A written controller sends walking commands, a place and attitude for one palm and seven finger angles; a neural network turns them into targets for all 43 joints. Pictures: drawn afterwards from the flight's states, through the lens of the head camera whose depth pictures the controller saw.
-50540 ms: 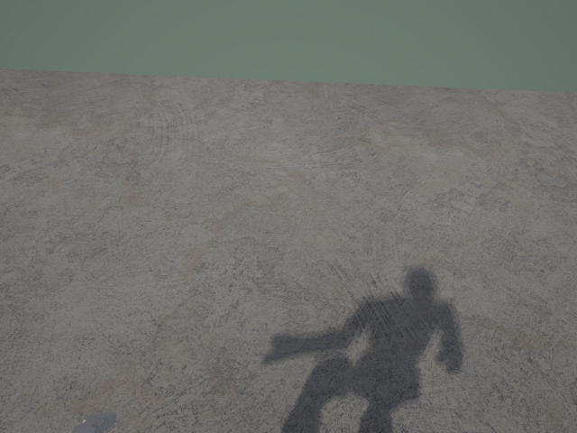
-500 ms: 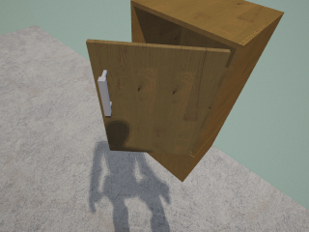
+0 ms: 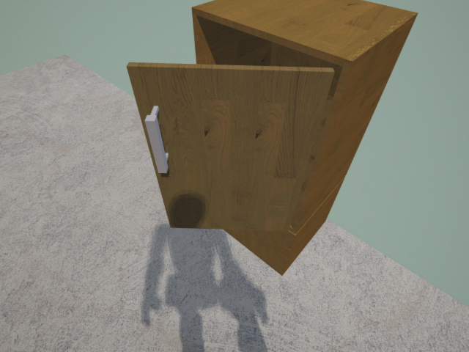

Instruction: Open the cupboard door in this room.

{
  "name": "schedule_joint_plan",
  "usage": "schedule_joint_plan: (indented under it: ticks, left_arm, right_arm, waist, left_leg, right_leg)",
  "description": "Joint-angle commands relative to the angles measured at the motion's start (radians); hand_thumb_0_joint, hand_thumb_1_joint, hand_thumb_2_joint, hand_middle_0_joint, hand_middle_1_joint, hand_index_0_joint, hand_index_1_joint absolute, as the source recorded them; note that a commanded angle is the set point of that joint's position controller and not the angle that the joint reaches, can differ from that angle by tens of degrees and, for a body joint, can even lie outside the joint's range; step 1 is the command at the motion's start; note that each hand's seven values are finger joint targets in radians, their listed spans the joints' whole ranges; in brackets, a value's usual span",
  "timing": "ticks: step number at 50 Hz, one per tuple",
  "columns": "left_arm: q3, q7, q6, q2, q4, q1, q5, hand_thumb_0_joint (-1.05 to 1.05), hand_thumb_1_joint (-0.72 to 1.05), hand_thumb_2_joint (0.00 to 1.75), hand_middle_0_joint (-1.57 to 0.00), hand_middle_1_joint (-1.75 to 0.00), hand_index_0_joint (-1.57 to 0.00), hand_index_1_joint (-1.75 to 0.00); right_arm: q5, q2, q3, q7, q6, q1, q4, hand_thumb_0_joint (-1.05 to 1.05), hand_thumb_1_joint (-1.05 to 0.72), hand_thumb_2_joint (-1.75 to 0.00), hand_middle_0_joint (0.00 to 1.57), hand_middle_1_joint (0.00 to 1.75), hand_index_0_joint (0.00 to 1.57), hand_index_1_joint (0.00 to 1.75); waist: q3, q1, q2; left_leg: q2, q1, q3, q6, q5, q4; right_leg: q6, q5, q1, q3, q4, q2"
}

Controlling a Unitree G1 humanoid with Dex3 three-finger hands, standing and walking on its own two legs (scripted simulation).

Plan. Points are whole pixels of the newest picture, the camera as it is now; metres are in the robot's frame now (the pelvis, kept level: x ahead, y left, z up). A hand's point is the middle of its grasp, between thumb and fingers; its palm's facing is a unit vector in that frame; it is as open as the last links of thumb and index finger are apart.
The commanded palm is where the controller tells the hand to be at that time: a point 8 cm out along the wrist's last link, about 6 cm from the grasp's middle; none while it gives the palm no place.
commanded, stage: come to a stop and stand still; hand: left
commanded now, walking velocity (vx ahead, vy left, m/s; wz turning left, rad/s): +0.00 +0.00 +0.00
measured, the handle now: (159, 140) +0.55 +0.21 +0.04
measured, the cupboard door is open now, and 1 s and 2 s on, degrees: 40 40 40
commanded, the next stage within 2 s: look again from close up in 0.24 s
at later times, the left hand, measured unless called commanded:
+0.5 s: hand out of the picture -0.02 +0.15 -0.18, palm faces +0.01 -0.99 -0.14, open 7.4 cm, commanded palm none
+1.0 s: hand out of the picture +0.06 +0.19 -0.13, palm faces +0.18 -0.95 -0.25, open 7.3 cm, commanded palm +0.10 +0.22 -0.06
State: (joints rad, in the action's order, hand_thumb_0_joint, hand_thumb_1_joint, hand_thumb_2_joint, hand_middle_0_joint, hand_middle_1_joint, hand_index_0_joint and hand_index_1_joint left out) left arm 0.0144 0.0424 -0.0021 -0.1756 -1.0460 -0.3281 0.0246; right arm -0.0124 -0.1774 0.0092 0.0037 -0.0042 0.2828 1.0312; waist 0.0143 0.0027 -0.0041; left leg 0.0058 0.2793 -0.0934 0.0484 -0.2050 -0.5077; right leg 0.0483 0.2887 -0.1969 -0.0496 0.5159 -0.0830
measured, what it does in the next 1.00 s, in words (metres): stands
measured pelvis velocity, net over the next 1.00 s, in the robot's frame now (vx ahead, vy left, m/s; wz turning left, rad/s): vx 0.00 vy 0.00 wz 0.01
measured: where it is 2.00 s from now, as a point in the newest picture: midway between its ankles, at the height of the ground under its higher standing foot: outside the picture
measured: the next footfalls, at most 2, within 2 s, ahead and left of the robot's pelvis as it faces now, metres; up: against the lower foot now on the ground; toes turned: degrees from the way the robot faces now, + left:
none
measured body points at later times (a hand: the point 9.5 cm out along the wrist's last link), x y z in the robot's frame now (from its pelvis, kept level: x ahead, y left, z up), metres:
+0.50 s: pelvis +0.00 -0.01 +0.00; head +0.00 +0.01 +0.45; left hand -0.02 +0.20 -0.16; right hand +0.00 -0.24 -0.15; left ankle +0.05 +0.09 -0.73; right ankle -0.01 -0.15 -0.73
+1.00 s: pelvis +0.00 +0.00 +0.00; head +0.00 +0.01 +0.45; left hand +0.05 +0.24 -0.11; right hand +0.03 -0.23 -0.14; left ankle +0.05 +0.09 -0.73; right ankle -0.01 -0.15 -0.73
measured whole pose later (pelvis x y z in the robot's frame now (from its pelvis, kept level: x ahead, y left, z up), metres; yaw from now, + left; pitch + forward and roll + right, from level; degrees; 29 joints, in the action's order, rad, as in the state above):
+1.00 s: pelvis +0.00 +0.00 +0.00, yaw +1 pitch -1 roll +0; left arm 0.00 0.14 0.05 -0.19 -0.46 -0.52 -0.07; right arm 0.04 -0.17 -0.02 0.05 0.16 0.36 0.95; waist 0.01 0.00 0.03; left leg 0.02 0.30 -0.09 0.05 -0.19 -0.50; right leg 0.00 0.31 -0.23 -0.03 0.55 -0.08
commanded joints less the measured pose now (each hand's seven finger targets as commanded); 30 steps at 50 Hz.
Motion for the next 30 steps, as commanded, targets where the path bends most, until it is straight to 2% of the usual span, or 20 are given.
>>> schedule_joint_plan:
  ticks: [1,6,10,12,19,25,28,30]
  left_arm:
    - [-0.018,0.000,-0.019,-0.097,0.039,-0.056,-0.005,0.00,0.90,0.90,-0.20,-0.30,-0.20,-0.30]
    - [-0.017,-0.001,-0.022,-0.097,0.036,-0.056,-0.007,0.00,0.90,0.90,-0.20,-0.30,-0.20,-0.30]
    - [-0.015,-0.001,-0.022,-0.093,0.026,-0.062,-0.006,0.00,0.90,0.90,-0.20,-0.30,-0.20,-0.30]
    - [-0.016,-0.002,-0.021,-0.089,0.019,-0.063,-0.008,0.00,0.90,0.90,-0.20,-0.30,-0.20,-0.30]
    - [-0.015,-0.001,-0.023,-0.075,0.003,-0.078,-0.007,0.00,0.90,0.90,-0.20,-0.30,-0.20,-0.30]
    - [-0.016,-0.001,-0.021,-0.063,-0.009,-0.084,-0.006,0.00,0.90,0.90,-0.20,-0.30,-0.20,-0.30]
    - [-0.017,0.000,-0.021,-0.057,-0.013,-0.093,-0.005,0.00,0.90,0.90,-0.20,-0.30,-0.20,-0.30]
    - [-0.018,0.000,-0.021,-0.053,-0.017,-0.095,-0.006,0.00,0.90,0.90,-0.20,-0.30,-0.20,-0.30]
  right_arm:
    - [0.000,-0.096,0.019,0.004,0.021,0.022,-0.042,0.00,-0.90,-0.90,0.20,0.30,0.20,0.30]
    - [0.002,-0.091,0.015,0.004,0.025,0.020,-0.022,0.00,-0.90,-0.90,0.20,0.30,0.20,0.30]
    - [0.004,-0.083,0.013,0.005,0.024,0.021,-0.005,0.00,-0.90,-0.90,0.20,0.30,0.20,0.30]
    - [0.004,-0.082,0.012,0.006,0.025,0.025,0.005,0.00,-0.90,-0.90,0.20,0.30,0.20,0.30]
    - [0.007,-0.072,0.011,0.009,0.026,0.029,0.027,0.00,-0.90,-0.90,0.20,0.30,0.20,0.30]
    - [0.007,-0.068,0.012,0.010,0.026,0.035,0.042,0.00,-0.90,-0.90,0.20,0.30,0.20,0.30]
    - [0.008,-0.062,0.013,0.012,0.028,0.040,0.048,0.00,-0.90,-0.90,0.20,0.30,0.20,0.30]
    - [0.008,-0.064,0.013,0.013,0.029,0.042,0.050,0.00,-0.90,-0.90,0.20,0.30,0.20,0.30]
  waist:
    - [0.065,0.002,0.063]
    - [0.059,0.002,0.025]
    - [0.071,-0.001,0.033]
    - [0.073,0.000,0.002]
    - [0.066,-0.006,0.017]
    - [0.067,-0.007,-0.006]
    - [0.064,-0.010,0.015]
    - [0.051,-0.010,0.008]
  left_leg:
    - [-0.090,-0.002,0.128,-0.020,-0.113,0.142]
    - [-0.093,-0.022,0.116,-0.025,-0.068,0.140]
    - [-0.094,-0.017,0.110,-0.028,-0.062,0.144]
    - [-0.097,-0.018,0.115,-0.030,-0.072,0.155]
    - [-0.102,-0.023,0.113,-0.030,-0.048,0.158]
    - [-0.106,-0.015,0.122,-0.029,-0.070,0.177]
    - [-0.111,-0.022,0.124,-0.026,-0.040,0.177]
    - [-0.112,-0.027,0.127,-0.025,-0.042,0.182]
  right_leg:
    - [-0.074,0.069,-0.095,0.073,-0.141,-0.033]
    - [-0.070,0.030,-0.091,0.077,-0.151,-0.034]
    - [-0.069,0.025,-0.084,0.078,-0.166,-0.034]
    - [-0.068,0.023,-0.081,0.075,-0.166,-0.031]
    - [-0.064,-0.019,-0.056,0.067,-0.175,-0.031]
    - [-0.063,-0.028,-0.043,0.061,-0.173,-0.028]
    - [-0.062,-0.056,-0.030,0.055,-0.172,-0.027]
    - [-0.060,-0.062,-0.022,0.052,-0.167,-0.029]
